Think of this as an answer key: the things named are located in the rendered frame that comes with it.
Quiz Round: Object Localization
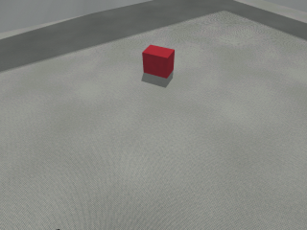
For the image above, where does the carton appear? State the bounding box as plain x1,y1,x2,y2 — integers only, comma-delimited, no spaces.
142,45,175,79

